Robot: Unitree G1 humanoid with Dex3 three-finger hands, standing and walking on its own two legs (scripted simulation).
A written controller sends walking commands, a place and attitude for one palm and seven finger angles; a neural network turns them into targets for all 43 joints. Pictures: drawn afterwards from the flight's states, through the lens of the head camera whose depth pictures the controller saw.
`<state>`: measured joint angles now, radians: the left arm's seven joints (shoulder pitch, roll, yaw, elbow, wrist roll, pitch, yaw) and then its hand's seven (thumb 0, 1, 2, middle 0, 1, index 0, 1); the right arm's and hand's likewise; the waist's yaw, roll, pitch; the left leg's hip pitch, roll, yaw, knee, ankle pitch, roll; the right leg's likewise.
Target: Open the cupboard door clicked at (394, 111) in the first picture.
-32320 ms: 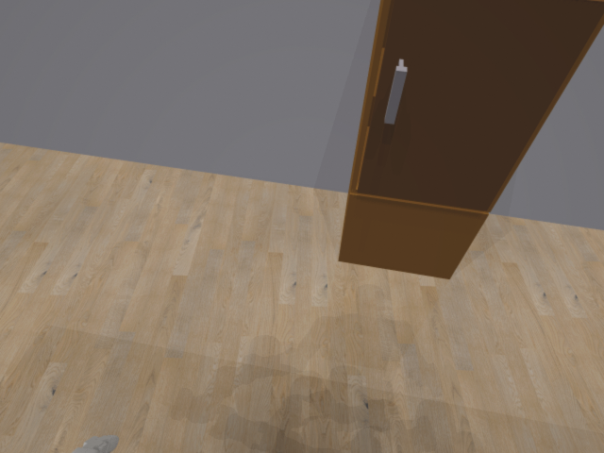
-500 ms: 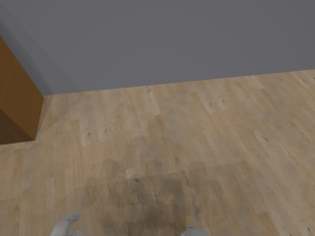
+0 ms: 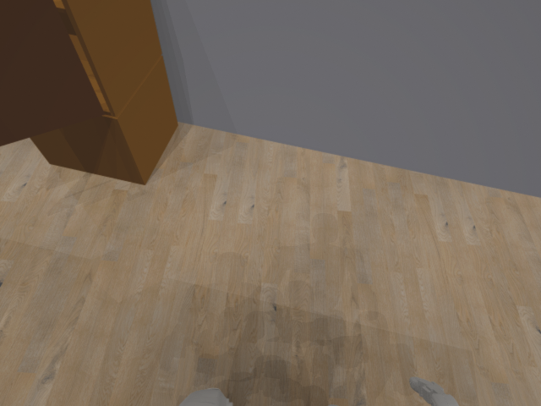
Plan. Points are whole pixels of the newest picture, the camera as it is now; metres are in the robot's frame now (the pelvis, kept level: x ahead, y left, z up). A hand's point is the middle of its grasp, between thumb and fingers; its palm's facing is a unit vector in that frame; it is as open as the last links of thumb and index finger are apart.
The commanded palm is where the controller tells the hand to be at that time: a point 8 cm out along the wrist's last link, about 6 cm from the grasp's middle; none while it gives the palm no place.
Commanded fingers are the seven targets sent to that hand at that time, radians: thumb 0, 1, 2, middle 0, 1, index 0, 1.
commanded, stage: turn to face it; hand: left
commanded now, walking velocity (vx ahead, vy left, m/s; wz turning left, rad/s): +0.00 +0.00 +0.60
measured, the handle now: out of the picture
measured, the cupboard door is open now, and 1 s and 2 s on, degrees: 44 44 44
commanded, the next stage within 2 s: take the last steps up to it in 0.74 s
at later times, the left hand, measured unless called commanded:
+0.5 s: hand out of the picture +0.09 +0.18 -0.13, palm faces +0.25 -0.93 -0.27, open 7.3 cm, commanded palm none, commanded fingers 0.00 0.90 0.90 -0.20 -0.30 -0.20 -0.30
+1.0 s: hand out of the picture -0.08 +0.18 -0.16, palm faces +0.53 -0.81 -0.23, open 7.3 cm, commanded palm none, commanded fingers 0.00 0.90 0.90 -0.20 -0.30 -0.20 -0.30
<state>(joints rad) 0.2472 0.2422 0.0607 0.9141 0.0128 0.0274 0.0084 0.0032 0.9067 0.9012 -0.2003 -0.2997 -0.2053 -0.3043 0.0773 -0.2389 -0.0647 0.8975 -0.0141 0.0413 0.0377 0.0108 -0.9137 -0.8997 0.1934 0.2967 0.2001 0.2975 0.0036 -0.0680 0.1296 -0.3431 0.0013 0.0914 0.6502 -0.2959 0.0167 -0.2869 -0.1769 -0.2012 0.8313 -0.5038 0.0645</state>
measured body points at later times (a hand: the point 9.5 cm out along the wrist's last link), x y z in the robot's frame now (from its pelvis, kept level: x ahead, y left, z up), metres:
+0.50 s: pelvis +0.01 -0.04 +0.01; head +0.06 -0.05 +0.46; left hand +0.08 +0.23 -0.11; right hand +0.13 -0.28 -0.15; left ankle -0.02 +0.08 -0.68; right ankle +0.04 -0.16 -0.72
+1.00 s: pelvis +0.01 -0.01 +0.02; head +0.03 +0.03 +0.47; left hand -0.10 +0.23 -0.14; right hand +0.22 -0.17 -0.11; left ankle -0.04 +0.07 -0.72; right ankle +0.05 -0.16 -0.65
